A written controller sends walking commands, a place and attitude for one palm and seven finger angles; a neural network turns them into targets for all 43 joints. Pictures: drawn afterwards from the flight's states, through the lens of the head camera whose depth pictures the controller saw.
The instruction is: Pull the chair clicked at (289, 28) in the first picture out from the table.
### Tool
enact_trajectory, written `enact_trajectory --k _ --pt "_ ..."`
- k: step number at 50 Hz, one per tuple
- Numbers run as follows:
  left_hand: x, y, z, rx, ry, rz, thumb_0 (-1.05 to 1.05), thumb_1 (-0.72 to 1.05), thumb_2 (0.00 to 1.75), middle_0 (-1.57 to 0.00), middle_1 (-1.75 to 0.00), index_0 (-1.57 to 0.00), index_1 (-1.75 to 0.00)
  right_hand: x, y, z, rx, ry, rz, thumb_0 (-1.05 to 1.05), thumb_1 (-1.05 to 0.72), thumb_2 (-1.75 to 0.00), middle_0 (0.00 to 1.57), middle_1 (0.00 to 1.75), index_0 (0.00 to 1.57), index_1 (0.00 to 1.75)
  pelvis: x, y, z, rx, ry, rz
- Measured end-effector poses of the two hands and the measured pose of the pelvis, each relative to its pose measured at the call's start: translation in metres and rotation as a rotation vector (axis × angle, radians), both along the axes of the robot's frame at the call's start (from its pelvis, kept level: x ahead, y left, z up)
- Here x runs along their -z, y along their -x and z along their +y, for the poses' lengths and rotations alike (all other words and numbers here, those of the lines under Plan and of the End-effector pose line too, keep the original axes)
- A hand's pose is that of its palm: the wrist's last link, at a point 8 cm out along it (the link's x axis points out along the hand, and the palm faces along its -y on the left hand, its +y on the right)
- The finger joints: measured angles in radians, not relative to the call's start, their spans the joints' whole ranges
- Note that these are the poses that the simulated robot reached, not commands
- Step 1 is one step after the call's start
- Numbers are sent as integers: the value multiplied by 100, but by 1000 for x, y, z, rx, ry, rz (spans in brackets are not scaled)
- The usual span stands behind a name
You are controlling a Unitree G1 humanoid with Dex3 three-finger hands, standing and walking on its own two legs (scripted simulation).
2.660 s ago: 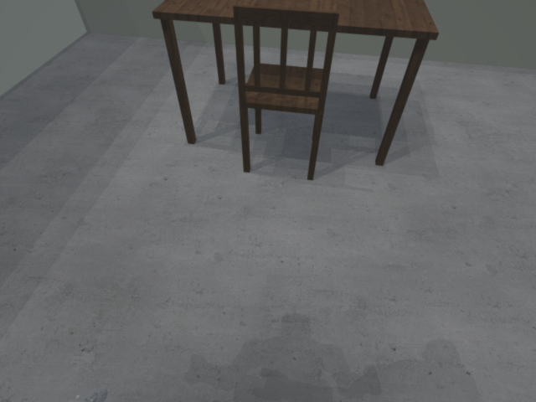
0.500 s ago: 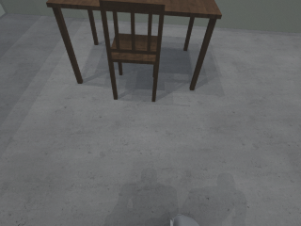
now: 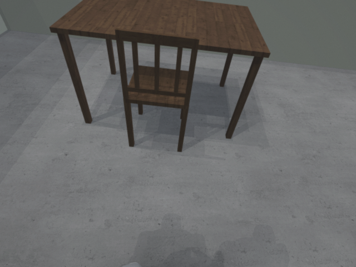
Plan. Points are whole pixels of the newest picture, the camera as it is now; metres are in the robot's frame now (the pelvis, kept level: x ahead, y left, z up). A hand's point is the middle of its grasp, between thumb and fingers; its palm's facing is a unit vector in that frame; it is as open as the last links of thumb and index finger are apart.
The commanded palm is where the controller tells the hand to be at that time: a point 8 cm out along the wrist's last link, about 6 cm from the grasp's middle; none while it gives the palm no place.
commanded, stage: walk to a spot facing it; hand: left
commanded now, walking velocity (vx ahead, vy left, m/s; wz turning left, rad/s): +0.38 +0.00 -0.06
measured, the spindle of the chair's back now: (157, 68) +1.04 +0.16 -0.11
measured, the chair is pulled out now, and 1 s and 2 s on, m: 0.00 0.00 0.00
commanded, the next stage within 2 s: take the last steps up to it in 0.32 s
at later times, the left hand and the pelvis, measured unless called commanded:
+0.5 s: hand (123, 211) +0.31 +0.17 -0.17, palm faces -0.13 -0.98 -0.18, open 7.3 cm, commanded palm none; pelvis +0.22 +0.00 +0.00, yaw -7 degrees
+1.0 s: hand (128, 190) +0.38 +0.17 -0.18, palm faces +0.09 -0.98 -0.15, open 7.3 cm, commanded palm none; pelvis +0.39 +0.00 +0.00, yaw +0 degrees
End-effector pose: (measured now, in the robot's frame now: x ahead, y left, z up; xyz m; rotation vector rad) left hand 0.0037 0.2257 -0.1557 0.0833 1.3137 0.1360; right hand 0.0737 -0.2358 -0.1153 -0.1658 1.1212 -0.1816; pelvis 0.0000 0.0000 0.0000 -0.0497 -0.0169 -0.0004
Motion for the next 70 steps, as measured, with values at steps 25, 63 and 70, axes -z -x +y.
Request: enact_trajectory --k 25,63,70 --pt "-11 -305 -4 189 -41 -24 0 92 90 -20 -29 -19 -30 19 -8 56 274 -129 497 1 -92 -90 20 30 20 30 2 -220 1 114 -51 2" --pt "-17 -455 25 -34 -28 82 0 91 90 -20 -29 -19 -30 12 -400 39 18 -37 218 1 -93 -90 20 30 20 30 -10 -473 22 -14 -61 7" --pt "-21 -541 14 10 -77 6 1 94 90 -20 -29 -19 -30 31 -403 42 70 -118 330 1 -92 -90 20 30 20 30 -3 -519 7 -8 -82 -1"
